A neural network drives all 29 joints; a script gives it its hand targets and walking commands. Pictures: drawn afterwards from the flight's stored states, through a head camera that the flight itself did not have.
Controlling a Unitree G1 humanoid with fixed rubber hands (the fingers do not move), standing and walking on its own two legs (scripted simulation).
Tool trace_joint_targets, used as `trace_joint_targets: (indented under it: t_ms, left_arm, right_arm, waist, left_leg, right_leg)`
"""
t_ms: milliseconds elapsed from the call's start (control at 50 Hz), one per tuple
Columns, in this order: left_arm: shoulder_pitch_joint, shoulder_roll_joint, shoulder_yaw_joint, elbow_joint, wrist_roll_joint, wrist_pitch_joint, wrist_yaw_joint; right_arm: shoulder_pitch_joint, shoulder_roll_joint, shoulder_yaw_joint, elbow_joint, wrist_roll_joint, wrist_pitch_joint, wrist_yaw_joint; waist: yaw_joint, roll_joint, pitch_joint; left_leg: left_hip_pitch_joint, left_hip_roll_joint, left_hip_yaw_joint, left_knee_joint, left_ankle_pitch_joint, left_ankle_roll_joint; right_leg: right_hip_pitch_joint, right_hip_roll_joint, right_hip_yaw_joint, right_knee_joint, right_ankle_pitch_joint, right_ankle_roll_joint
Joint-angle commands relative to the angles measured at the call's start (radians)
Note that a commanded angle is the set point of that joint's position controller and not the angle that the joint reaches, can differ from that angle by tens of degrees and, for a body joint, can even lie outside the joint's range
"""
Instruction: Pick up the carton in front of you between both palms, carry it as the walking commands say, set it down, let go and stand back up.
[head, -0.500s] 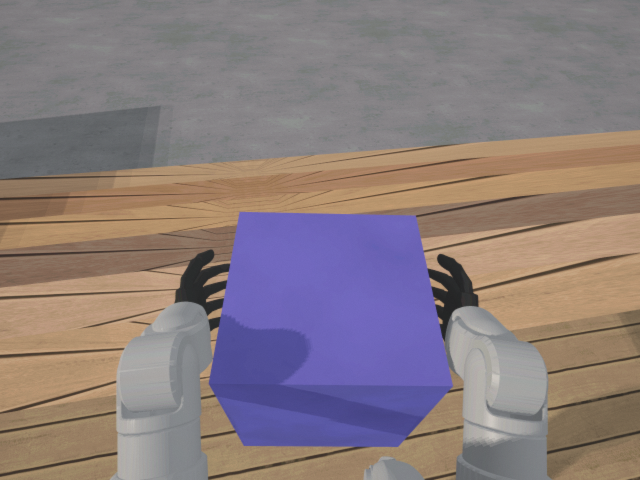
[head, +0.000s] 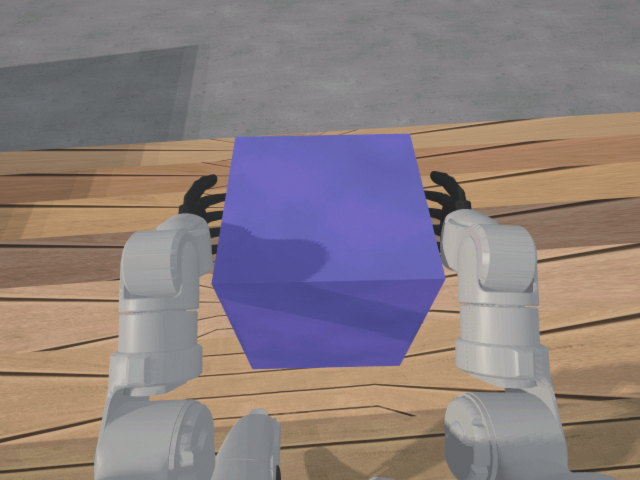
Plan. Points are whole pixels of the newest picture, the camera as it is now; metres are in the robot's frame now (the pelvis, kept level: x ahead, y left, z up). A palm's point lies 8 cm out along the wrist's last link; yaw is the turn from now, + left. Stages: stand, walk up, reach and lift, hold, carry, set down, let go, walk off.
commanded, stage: carry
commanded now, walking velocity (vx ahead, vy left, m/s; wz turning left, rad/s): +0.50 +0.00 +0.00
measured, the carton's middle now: (324, 261) +0.37 +0.01 +0.01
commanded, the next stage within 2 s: none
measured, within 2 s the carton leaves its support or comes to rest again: neither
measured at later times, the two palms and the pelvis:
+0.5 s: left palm (271, 51) +0.72 +0.11 +0.09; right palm (457, 62) +0.69 -0.19 +0.09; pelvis +0.34 +0.01 -0.05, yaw -1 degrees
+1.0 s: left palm (272, 40) +1.06 +0.17 -0.10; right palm (392, 42) +1.06 -0.13 -0.10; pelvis +0.69 +0.01 -0.21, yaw -2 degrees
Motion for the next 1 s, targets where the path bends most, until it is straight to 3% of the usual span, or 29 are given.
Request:
trace_joint_targets:
  t_ms: [0,60,100,120,140,160,180,200,240,280,340,400,440,480,500,520,540,560,600,620,700,740,820,880,900,920,940,960,980]
  left_arm:
    - [-0.747,-1.12,-0.696,-0.164,-0.472,-0.017,-0.263]
    - [-0.705,-1.101,-0.719,-0.187,-0.449,-0.013,-0.259]
    - [-0.651,-1.066,-0.72,-0.178,-0.422,-0.005,-0.251]
    - [-0.634,-1.046,-0.718,-0.177,-0.408,-0.001,-0.248]
    - [-0.622,-1.033,-0.72,-0.162,-0.384,0.002,-0.244]
    - [-0.624,-1.027,-0.719,-0.148,-0.378,0.012,-0.241]
    - [-0.621,-1.033,-0.72,-0.183,-0.384,0.023,-0.241]
    - [-0.654,-1.028,-0.722,-0.196,-0.38,0.026,-0.236]
    - [-0.669,-1.031,-0.704,-0.211,-0.358,0.013,-0.225]
    - [-0.644,-1.005,-0.668,-0.214,-0.318,-0.003,-0.206]
    - [-0.599,-0.93,-0.623,-0.204,-0.246,-0.013,-0.179]
    - [-0.527,-0.882,-0.612,-0.191,-0.2,-0.006,-0.172]
    - [-0.532,-0.849,-0.604,-0.152,-0.204,0.01,-0.185]
    - [-0.535,-0.84,-0.603,-0.094,-0.225,0.029,-0.207]
    - [-0.53,-0.843,-0.6,-0.059,-0.231,0.042,-0.222]
    - [-0.547,-0.839,-0.598,0.006,-0.241,0.053,-0.234]
    - [-0.577,-0.829,-0.571,0.073,-0.266,0.06,-0.239]
    - [-0.612,-0.877,-0.581,0.084,-0.32,0.062,-0.248]
    - [-0.749,-0.991,-0.611,0.045,-0.41,0.05,-0.258]
    - [-0.811,-1.053,-0.631,0.008,-0.44,0.043,-0.262]
    - [-0.872,-1.175,-0.692,-0.084,-0.515,0.009,-0.257]
    - [-0.842,-1.201,-0.706,-0.116,-0.522,-0.008,-0.257]
    - [-0.765,-1.196,-0.739,-0.134,-0.53,-0.045,-0.262]
    - [-0.734,-1.171,-0.763,-0.137,-0.544,-0.067,-0.267]
    - [-0.716,-1.163,-0.77,-0.127,-0.544,-0.069,-0.268]
    - [-0.688,-1.142,-0.771,-0.112,-0.54,-0.07,-0.267]
    - [-0.675,-1.124,-0.764,-0.102,-0.527,-0.068,-0.268]
    - [-0.668,-1.114,-0.757,-0.089,-0.505,-0.053,-0.268]
    - [-0.624,-1.074,-0.723,-0.07,-0.479,-0.041,-0.265]
  right_arm:
    - [-0.642,1.113,0.672,-0.115,0.395,-0.049,0.173]
    - [-0.634,1.092,0.702,-0.172,0.394,-0.045,0.173]
    - [-0.618,1.062,0.705,-0.186,0.393,-0.035,0.183]
    - [-0.605,1.046,0.704,-0.186,0.393,-0.027,0.192]
    - [-0.583,1.045,0.701,-0.178,0.401,-0.017,0.206]
    - [-0.582,1.009,0.692,-0.159,0.396,-0.016,0.217]
    - [-0.524,1.001,0.692,-0.1,0.383,-0.023,0.224]
    - [-0.503,1.034,0.698,-0.105,0.404,-0.023,0.234]
    - [-0.606,1.092,0.735,-0.186,0.459,-0.029,0.249]
    - [-0.721,1.136,0.794,-0.271,0.541,-0.037,0.257]
    - [-0.797,1.115,0.821,-0.322,0.603,-0.046,0.263]
    - [-0.705,1.104,0.806,-0.233,0.584,-0.046,0.271]
    - [-0.639,1.082,0.789,-0.139,0.55,-0.039,0.274]
    - [-0.597,1.059,0.748,-0.064,0.515,-0.025,0.273]
    - [-0.62,1.037,0.718,-0.032,0.498,-0.015,0.27]
    - [-0.654,1.006,0.683,-0.001,0.48,0.006,0.262]
    - [-0.672,0.987,0.641,0.048,0.458,0.032,0.248]
    - [-0.694,0.951,0.611,0.032,0.434,0.04,0.236]
    - [-0.735,1.005,0.579,0.007,0.418,0.041,0.22]
    - [-0.755,1.026,0.568,-0.013,0.411,0.036,0.216]
    - [-0.697,1.104,0.574,-0.043,0.387,-0.003,0.201]
    - [-0.662,1.114,0.593,-0.064,0.377,-0.02,0.194]
    - [-0.591,1.074,0.616,-0.08,0.336,-0.053,0.18]
    - [-0.558,1.011,0.632,-0.109,0.309,-0.068,0.168]
    - [-0.543,0.988,0.627,-0.11,0.303,-0.071,0.164]
    - [-0.506,0.962,0.624,-0.11,0.291,-0.073,0.164]
    - [-0.486,0.929,0.603,-0.1,0.281,-0.071,0.167]
    - [-0.452,0.914,0.599,-0.076,0.281,-0.07,0.174]
    - [-0.425,0.93,0.608,-0.043,0.292,-0.07,0.18]
  waist:
    - [0.013,-0.115,-0.549]
    - [-0.006,-0.17,-0.582]
    - [-0.045,-0.153,-0.604]
    - [-0.07,-0.136,-0.586]
    - [-0.093,-0.111,-0.584]
    - [-0.106,0.099,-0.606]
    - [-0.16,0.387,-0.643]
    - [-0.192,0.355,-0.608]
    - [-0.221,0.099,-0.563]
    - [-0.212,-0.033,-0.56]
    - [-0.156,0.086,-0.587]
    - [-0.154,0.06,-0.511]
    - [-0.08,0.079,-0.48]
    - [0.014,-0.025,-0.47]
    - [0.05,-0.096,-0.425]
    - [0.006,-0.201,-0.45]
    - [-0.019,-0.249,-0.552]
    - [-0.006,-0.178,-0.5]
    - [-0.019,-0.051,-0.5]
    - [-0.013,-0.007,-0.464]
    - [-0.006,-0.021,-0.538]
    - [0.047,-0.057,-0.55]
    - [0.112,-0.022,-0.515]
    - [0.075,-0.105,-0.514]
    - [0.006,-0.139,-0.591]
    - [-0.114,-0.096,-0.609]
    - [-0.18,0.092,-0.584]
    - [-0.125,0.24,-0.631]
    - [-0.17,0.242,-0.743]
  left_leg:
    - [0.022,-0.051,0.075,-0.285,0.138,0.0]
    - [0.2,-0.099,0.143,-0.362,0.335,0.027]
    - [0.312,-0.114,0.124,-0.437,0.308,0.057]
    - [0.355,-0.121,0.127,-0.527,0.382,0.045]
    - [0.412,-0.048,0.038,-0.652,0.538,0.022]
    - [0.687,0.027,-0.055,-0.696,0.661,0.056]
    - [1.001,0.197,-0.431,-0.695,0.617,0.217]
    - [1.151,0.209,-0.482,-0.672,0.593,0.254]
    - [1.184,0.176,-0.416,-0.616,0.522,0.193]
    - [1.071,0.126,-0.328,-0.606,0.421,0.147]
    - [0.808,0.082,-0.213,-0.594,0.421,0.134]
    - [0.622,-0.034,-0.09,-0.487,0.143,0.096]
    - [0.464,-0.021,-0.048,-0.32,0.162,0.103]
    - [0.349,-0.045,0.012,-0.028,0.158,0.075]
    - [0.208,-0.102,0.034,0.223,-0.186,0.046]
    - [-0.018,-0.119,-0.006,0.311,-0.284,0.031]
    - [-0.152,-0.078,-0.112,0.319,-0.215,0.007]
    - [-0.13,-0.035,-0.094,0.258,-0.171,0.002]
    - [-0.131,0.0,-0.103,0.139,-0.094,-0.027]
    - [-0.088,0.005,-0.1,0.039,-0.092,-0.039]
    - [-0.083,0.001,-0.057,0.043,0.069,-0.024]
    - [-0.148,-0.019,-0.031,-0.141,0.305,0.001]
    - [0.024,-0.112,0.083,-0.549,0.534,-0.001]
    - [0.314,-0.129,0.112,-0.683,0.708,0.035]
    - [0.518,-0.129,0.126,-0.573,0.772,0.06]
    - [0.69,-0.077,0.085,-0.625,0.731,0.081]
    - [0.856,0.001,-0.012,-0.679,0.69,0.105]
    - [1.157,0.219,-0.279,-0.424,1.153,0.211]
    - [1.197,0.282,-0.554,-0.515,0.735,0.331]
  right_leg:
    - [0.447,-0.168,0.171,-0.066,0.727,-0.075]
    - [0.434,-0.154,0.077,0.03,0.862,-0.053]
    - [0.41,-0.157,0.058,0.162,0.964,-0.024]
    - [0.396,-0.123,0.034,0.247,0.895,0.001]
    - [0.38,-0.111,0.04,0.397,0.68,0.025]
    - [0.129,-0.041,0.027,0.606,0.484,0.07]
    - [-0.296,0.062,0.093,0.74,-0.036,0.115]
    - [-0.536,0.06,0.16,0.839,-0.255,0.109]
    - [-0.69,0.003,0.22,0.714,-0.255,0.092]
    - [-0.585,0.015,0.166,0.458,-0.157,0.101]
    - [-0.237,0.062,0.097,0.259,0.166,0.105]
    - [0.001,0.058,0.072,-0.1,0.667,0.099]
    - [0.214,0.027,0.076,-0.151,0.785,0.065]
    - [0.383,-0.031,0.101,-0.217,0.738,0.017]
    - [0.463,-0.106,0.178,-0.193,0.707,-0.023]
    - [0.629,-0.192,0.279,0.076,0.924,-0.03]
    - [0.705,-0.329,0.501,0.052,0.751,-0.142]
    - [0.553,-0.301,0.517,0.031,0.586,-0.128]
    - [0.377,-0.334,0.63,-0.062,0.261,-0.223]
    - [0.291,-0.315,0.649,-0.086,0.241,-0.22]
    - [0.357,-0.251,0.515,0.03,0.597,-0.138]
    - [0.463,-0.129,0.386,0.134,0.617,-0.078]
    - [0.416,-0.033,0.297,0.223,0.563,-0.07]
    - [0.276,-0.01,0.23,0.351,0.46,-0.044]
    - [0.208,-0.037,0.193,0.505,0.597,-0.021]
    - [0.096,-0.052,0.151,0.688,0.648,0.026]
    - [-0.105,0.035,0.119,0.985,0.227,0.063]
    - [-0.448,0.096,0.145,1.149,-0.346,0.103]
    - [-0.544,0.089,0.195,1.183,-0.299,0.1]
